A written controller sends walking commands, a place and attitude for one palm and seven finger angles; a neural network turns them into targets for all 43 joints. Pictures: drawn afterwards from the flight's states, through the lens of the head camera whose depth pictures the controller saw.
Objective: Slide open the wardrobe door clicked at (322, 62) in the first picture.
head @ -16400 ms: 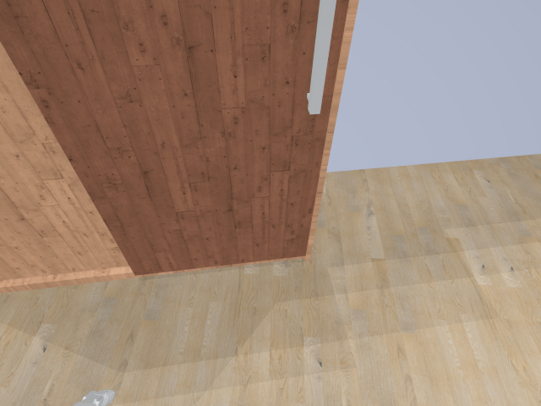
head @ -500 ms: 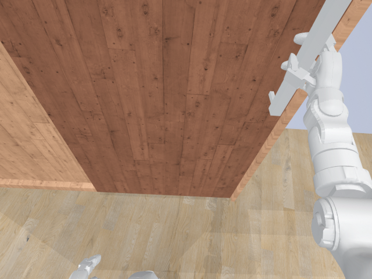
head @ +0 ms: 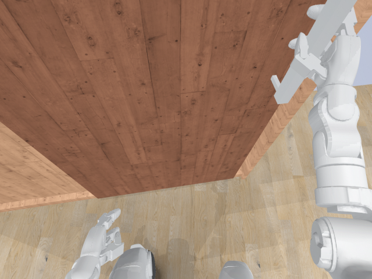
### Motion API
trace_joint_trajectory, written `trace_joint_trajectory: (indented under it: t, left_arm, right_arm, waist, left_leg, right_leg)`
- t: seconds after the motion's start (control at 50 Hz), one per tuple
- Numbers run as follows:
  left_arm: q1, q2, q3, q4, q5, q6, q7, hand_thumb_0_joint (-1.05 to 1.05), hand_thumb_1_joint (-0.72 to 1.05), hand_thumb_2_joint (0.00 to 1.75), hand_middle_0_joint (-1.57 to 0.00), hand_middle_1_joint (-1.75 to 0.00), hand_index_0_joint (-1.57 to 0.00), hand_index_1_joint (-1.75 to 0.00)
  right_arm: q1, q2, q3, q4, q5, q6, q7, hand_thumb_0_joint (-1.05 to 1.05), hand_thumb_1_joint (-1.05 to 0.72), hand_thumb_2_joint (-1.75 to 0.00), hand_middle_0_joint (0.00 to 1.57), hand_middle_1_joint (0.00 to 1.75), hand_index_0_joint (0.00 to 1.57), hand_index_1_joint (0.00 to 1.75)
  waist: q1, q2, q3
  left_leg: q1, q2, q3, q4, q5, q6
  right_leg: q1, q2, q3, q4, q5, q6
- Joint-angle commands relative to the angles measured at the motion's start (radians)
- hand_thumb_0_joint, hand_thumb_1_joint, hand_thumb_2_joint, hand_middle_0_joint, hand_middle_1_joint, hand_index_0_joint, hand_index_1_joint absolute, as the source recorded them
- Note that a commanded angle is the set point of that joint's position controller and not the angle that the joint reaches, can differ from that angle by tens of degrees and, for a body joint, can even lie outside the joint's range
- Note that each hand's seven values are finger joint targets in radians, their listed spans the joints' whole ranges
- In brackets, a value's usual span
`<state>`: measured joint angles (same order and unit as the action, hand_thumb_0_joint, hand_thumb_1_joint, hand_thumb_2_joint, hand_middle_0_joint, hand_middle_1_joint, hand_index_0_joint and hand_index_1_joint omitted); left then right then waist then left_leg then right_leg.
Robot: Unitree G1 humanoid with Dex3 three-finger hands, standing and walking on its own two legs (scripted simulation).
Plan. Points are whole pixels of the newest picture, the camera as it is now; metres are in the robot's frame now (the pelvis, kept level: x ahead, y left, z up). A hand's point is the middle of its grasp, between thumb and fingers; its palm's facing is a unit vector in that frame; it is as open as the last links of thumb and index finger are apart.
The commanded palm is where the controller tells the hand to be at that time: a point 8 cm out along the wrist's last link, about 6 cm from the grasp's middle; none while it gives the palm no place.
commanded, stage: step sideways, sliding the door along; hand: right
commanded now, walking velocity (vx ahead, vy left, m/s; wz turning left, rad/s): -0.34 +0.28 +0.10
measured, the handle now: (312, 28) +0.48 -0.26 +0.21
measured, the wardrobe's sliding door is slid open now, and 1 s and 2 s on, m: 0.06 0.40 0.57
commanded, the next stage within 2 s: stop walking and hold the door there in 1.98 s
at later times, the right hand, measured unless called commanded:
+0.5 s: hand (218, 65) +0.43 -0.09 +0.19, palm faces +0.41 +0.91 -0.08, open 7.2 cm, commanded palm +0.39 -0.06 +0.18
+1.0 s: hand (97, 81) +0.41 +0.11 +0.19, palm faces +0.21 +0.98 -0.03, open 7.5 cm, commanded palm +0.38 +0.10 +0.18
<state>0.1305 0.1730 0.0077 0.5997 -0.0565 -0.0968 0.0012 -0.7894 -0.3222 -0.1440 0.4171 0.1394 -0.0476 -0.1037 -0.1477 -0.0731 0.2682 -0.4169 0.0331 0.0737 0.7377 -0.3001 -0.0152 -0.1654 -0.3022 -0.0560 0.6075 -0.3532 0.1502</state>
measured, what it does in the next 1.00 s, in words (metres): steps to the left: left foot, then right foot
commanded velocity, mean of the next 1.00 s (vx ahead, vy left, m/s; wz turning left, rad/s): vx -0.35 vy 0.26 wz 0.18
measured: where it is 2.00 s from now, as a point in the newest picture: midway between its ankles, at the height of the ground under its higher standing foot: outside the picture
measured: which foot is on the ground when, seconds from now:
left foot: up 0.00-0.02, down 0.04-0.24, up 0.26-0.52, down 0.54-0.82, up 0.84-1.00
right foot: down 0.00-0.04, up 0.06-0.22, down 0.24-0.56, up 0.58-0.80, down 0.82-1.00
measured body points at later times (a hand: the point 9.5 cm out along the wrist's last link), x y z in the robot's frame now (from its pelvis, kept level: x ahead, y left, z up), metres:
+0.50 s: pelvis +0.07 +0.15 +0.01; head +0.16 +0.14 +0.44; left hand +0.29 +0.31 -0.10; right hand +0.40 -0.13 +0.19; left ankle +0.12 +0.27 -0.70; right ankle +0.01 -0.07 -0.72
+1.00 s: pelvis +0.06 +0.26 +0.02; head +0.14 +0.25 +0.46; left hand +0.28 +0.46 -0.07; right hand +0.39 +0.06 +0.19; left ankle +0.11 +0.39 -0.67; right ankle +0.04 +0.10 -0.72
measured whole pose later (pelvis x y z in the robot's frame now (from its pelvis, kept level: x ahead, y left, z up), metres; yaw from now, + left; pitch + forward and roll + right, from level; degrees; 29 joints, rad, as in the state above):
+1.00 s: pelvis +0.06 +0.26 +0.02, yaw +1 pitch -3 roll +2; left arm 0.10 0.18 0.02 0.56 0.00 -0.13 -0.03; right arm -0.28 -0.13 -0.05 -0.12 0.04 -0.14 -0.16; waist -0.10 -0.05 0.24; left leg -0.45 -0.02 0.03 0.89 -0.40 -0.01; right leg -0.15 -0.21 -0.16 0.52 -0.30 0.09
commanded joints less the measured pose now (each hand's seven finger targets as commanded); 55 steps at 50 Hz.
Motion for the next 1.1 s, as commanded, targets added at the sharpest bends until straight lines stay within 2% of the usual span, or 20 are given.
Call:
trace_joint_trajectory:
  t: [0.0, 0.04, 0.06, 0.1, 0.18, 0.2, 0.22, 0.28, 0.44, 0.5, 0.52, 0.54, 0.56, 0.6, 0.74, 0.78, 0.8, 0.82, 1.02, 1.08]
  left_arm:
    - [-0.025, 0.158, 0.049, -0.126, -0.026, -0.060, 0.013, 0.00, 0.90, 0.90, -0.20, -0.30, -0.20, -0.30]
    - [-0.045, 0.108, 0.046, -0.138, -0.026, -0.061, 0.034, 0.00, 0.90, 0.90, -0.20, -0.30, -0.20, -0.30]
    - [-0.055, 0.117, 0.050, -0.136, -0.022, -0.064, 0.051, 0.00, 0.90, 0.90, -0.20, -0.30, -0.20, -0.30]
    - [-0.075, 0.074, -0.006, -0.103, -0.017, -0.074, 0.058, 0.00, 0.90, 0.90, -0.20, -0.30, -0.20, -0.30]
    - [-0.058, 0.117, 0.025, -0.102, -0.006, -0.056, 0.066, 0.00, 0.90, 0.90, -0.20, -0.30, -0.20, -0.30]
    - [-0.048, 0.143, 0.047, -0.115, -0.001, -0.047, 0.058, 0.00, 0.90, 0.90, -0.20, -0.30, -0.20, -0.30]
    - [-0.062, 0.186, 0.078, -0.133, 0.007, -0.050, 0.033, 0.00, 0.90, 0.90, -0.20, -0.30, -0.20, -0.30]
    - [-0.056, 0.160, 0.072, -0.153, 0.024, -0.091, -0.022, 0.00, 0.90, 0.90, -0.20, -0.30, -0.20, -0.30]
    - [-0.070, 0.146, 0.058, -0.177, 0.025, -0.111, -0.023, 0.00, 0.90, 0.90, -0.20, -0.30, -0.20, -0.30]
    - [-0.086, 0.126, 0.035, -0.178, 0.004, -0.116, -0.019, 0.00, 0.90, 0.90, -0.20, -0.30, -0.20, -0.30]
    - [-0.102, 0.106, 0.022, -0.181, 0.000, -0.114, -0.014, 0.00, 0.90, 0.90, -0.20, -0.30, -0.20, -0.30]
    - [-0.100, 0.076, 0.017, -0.186, -0.001, -0.105, 0.001, 0.00, 0.90, 0.90, -0.20, -0.30, -0.20, -0.30]
    - [-0.103, 0.107, 0.046, -0.186, 0.011, -0.101, 0.011, 0.00, 0.90, 0.90, -0.20, -0.30, -0.20, -0.30]
    - [-0.112, 0.049, -0.008, -0.147, 0.011, -0.104, 0.018, 0.00, 0.90, 0.90, -0.20, -0.30, -0.20, -0.30]
    - [-0.090, 0.080, 0.024, -0.161, 0.026, -0.037, 0.008, 0.00, 0.90, 0.90, -0.20, -0.30, -0.20, -0.30]
    - [-0.093, 0.114, 0.048, -0.185, 0.018, -0.036, 0.006, 0.00, 0.90, 0.90, -0.20, -0.30, -0.20, -0.30]
    - [-0.104, 0.144, 0.068, -0.212, 0.025, -0.047, -0.010, 0.00, 0.90, 0.90, -0.20, -0.30, -0.20, -0.30]
    - [-0.111, 0.158, 0.070, -0.211, 0.032, -0.055, -0.031, 0.00, 0.90, 0.90, -0.20, -0.30, -0.20, -0.30]
    - [-0.087, 0.139, 0.048, -0.183, 0.048, -0.077, -0.022, 0.00, 0.90, 0.90, -0.20, -0.30, -0.20, -0.30]
    - [-0.100, 0.125, 0.029, -0.176, 0.020, -0.087, -0.012, 0.00, 0.90, 0.90, -0.20, -0.30, -0.20, -0.30]
  right_arm:
    - [-0.438, 0.038, 0.179, -0.463, -0.061, -0.164, 0.079, 0.00, -0.90, -0.90, 0.45, 1.40, 0.45, 1.40]
    - [-0.356, -0.058, 0.100, -0.484, -0.070, -0.162, 0.062, 0.00, -0.90, -0.90, 0.45, 1.40, 0.45, 1.40]
    - [-0.279, -0.095, 0.064, -0.517, -0.065, -0.153, 0.054, 0.00, -0.90, -0.90, 0.45, 1.40, 0.45, 1.40]
    - [-0.242, -0.003, 0.114, -0.651, -0.068, -0.155, 0.031, 0.00, -0.90, -0.90, 0.45, 1.40, 0.45, 1.40]
    - [-0.211, 0.035, 0.147, -0.764, -0.067, -0.207, 0.006, 0.00, -0.90, -0.90, 0.45, 1.40, 0.45, 1.40]
    - [-0.213, 0.086, 0.193, -0.779, -0.059, -0.211, 0.019, 0.00, -0.90, -0.90, 0.45, 1.40, 0.45, 1.40]
    - [-0.203, 0.114, 0.207, -0.798, -0.059, -0.213, 0.040, 0.00, -0.90, -0.90, 0.45, 1.40, 0.45, 1.40]
    - [-0.325, 0.158, 0.230, -0.841, -0.113, -0.225, 0.049, 0.00, -0.90, -0.90, 0.45, 1.40, 0.45, 1.40]
    - [-0.093, 0.135, 0.223, -0.774, -0.106, -0.199, 0.055, 0.00, -0.90, -0.90, 0.45, 1.40, 0.45, 1.40]
    - [-0.036, 0.096, 0.200, -0.813, -0.099, -0.210, 0.054, 0.00, -0.90, -0.90, 0.45, 1.40, 0.45, 1.40]
    - [-0.029, 0.053, 0.180, -0.829, -0.102, -0.215, 0.054, 0.00, -0.90, -0.90, 0.45, 1.40, 0.45, 1.40]
    - [0.018, -0.005, 0.144, -0.840, -0.106, -0.215, 0.046, 0.00, -0.90, -0.90, 0.45, 1.40, 0.45, 1.40]
    - [0.129, -0.043, 0.090, -0.825, -0.086, -0.199, 0.042, 0.00, -0.90, -0.90, 0.45, 1.40, 0.45, 1.40]
    - [0.162, 0.036, 0.137, -0.976, -0.089, -0.209, 0.018, 0.00, -0.90, -0.90, 0.45, 1.40, 0.45, 1.40]
    - [0.152, 0.126, 0.258, -1.040, -0.115, -0.289, 0.004, 0.00, -0.90, -0.90, 0.45, 1.40, 0.45, 1.40]
    - [0.148, 0.150, 0.329, -1.056, -0.102, -0.291, 0.025, 0.00, -0.90, -0.90, 0.45, 1.40, 0.45, 1.40]
    - [0.175, 0.212, 0.361, -1.043, -0.103, -0.285, 0.039, 0.00, -0.90, -0.90, 0.45, 1.40, 0.45, 1.40]
    - [0.141, 0.228, 0.345, -0.974, -0.126, -0.266, 0.036, 0.00, -0.90, -0.90, 0.45, 1.40, 0.45, 1.40]
    - [0.107, 0.115, 0.195, -0.839, -0.131, -0.221, 0.039, 0.00, -0.90, -0.90, 0.45, 1.40, 0.45, 1.40]
    - [0.110, 0.089, 0.180, -0.840, -0.123, -0.220, 0.040, 0.00, -0.90, -0.90, 0.45, 1.40, 0.45, 1.40]
  waist:
    - [0.182, -0.200, -0.616]
    - [0.146, 0.271, -0.637]
    - [0.118, 0.423, -0.652]
    - [0.151, 0.241, -0.637]
    - [0.192, 0.270, -0.716]
    - [0.197, 0.155, -0.733]
    - [0.167, -0.100, -0.774]
    - [0.173, -0.279, -0.676]
    - [0.165, -0.284, -0.562]
    - [0.154, -0.221, -0.556]
    - [0.148, -0.073, -0.546]
    - [0.131, 0.197, -0.561]
    - [0.091, 0.446, -0.613]
    - [0.126, 0.279, -0.627]
    - [0.157, 0.191, -0.707]
    - [0.181, 0.069, -0.692]
    - [0.146, -0.159, -0.717]
    - [0.137, -0.184, -0.638]
    - [0.163, -0.269, -0.496]
    - [0.161, -0.199, -0.507]
  left_leg:
    - [0.283, -0.022, 0.055, -0.260, 0.428, 0.003]
    - [0.505, 0.248, -0.194, -0.204, 1.253, 0.128]
    - [0.501, 0.295, -0.245, -0.180, 1.369, 0.150]
    - [0.605, 0.321, -0.241, -0.134, 1.370, 0.183]
    - [0.403, 0.212, -0.120, -0.022, 1.124, 0.115]
    - [0.151, 0.139, -0.064, 0.060, 0.668, 0.043]
    - [-0.118, 0.021, -0.072, 0.228, -0.101, -0.007]
    - [-0.226, 0.014, -0.113, 0.259, -0.257, 0.002]
    - [0.010, -0.060, 0.044, -0.037, 0.006, -0.014]
    - [0.210, -0.048, 0.057, -0.247, 0.293, -0.017]
    - [0.289, 0.015, 0.007, -0.274, 0.600, -0.007]
    - [0.415, 0.204, -0.201, -0.283, 1.171, 0.072]
    - [0.439, 0.265, -0.358, -0.243, 1.446, 0.112]
    - [0.649, 0.323, -0.352, -0.195, 1.425, 0.181]
    - [0.472, 0.220, -0.261, -0.158, 1.186, 0.166]
    - [0.115, 0.107, -0.180, -0.052, 0.632, 0.067]
    - [-0.127, 0.006, -0.133, 0.138, -0.064, 0.006]
    - [-0.190, -0.051, -0.159, 0.252, -0.300, 0.009]
    - [0.037, -0.063, 0.025, -0.022, -0.027, -0.020]
    - [0.208, -0.060, 0.051, -0.245, 0.217, -0.028]
  right_leg:
    - [0.217, 0.021, -0.068, 0.204, 0.861, -0.179]
    - [-0.173, 0.238, -0.074, 0.479, -0.167, -0.070]
    - [-0.234, 0.268, 0.011, 0.579, -0.371, -0.086]
    - [-0.324, 0.231, 0.077, 0.398, -0.346, -0.104]
    - [0.057, 0.134, 0.008, -0.050, 0.214, -0.111]
    - [0.315, -0.032, 0.135, -0.137, 0.808, -0.192]
    - [0.546, -0.264, 0.292, -0.090, 1.430, -0.319]
    - [0.595, -0.224, 0.111, -0.015, 1.439, -0.305]
    - [0.432, -0.105, -0.093, -0.015, 1.183, -0.194]
    - [0.291, -0.039, -0.100, 0.139, 0.924, -0.212]
    - [0.168, 0.029, -0.115, 0.229, 0.621, -0.165]
    - [-0.071, 0.168, -0.110, 0.412, -0.033, -0.094]
    - [-0.188, 0.293, -0.005, 0.592, -0.404, -0.080]
    - [-0.355, 0.254, 0.141, 0.530, -0.389, -0.098]
    - [0.003, 0.218, 0.011, -0.025, 0.071, -0.099]
    - [0.375, -0.010, 0.127, -0.166, 0.725, -0.195]
    - [0.542, -0.253, 0.285, -0.134, 1.349, -0.318]
    - [0.538, -0.260, 0.174, -0.134, 1.471, -0.340]
    - [0.328, -0.110, -0.096, -0.115, 1.035, -0.194]
    - [0.232, -0.048, -0.123, 0.008, 0.762, -0.197]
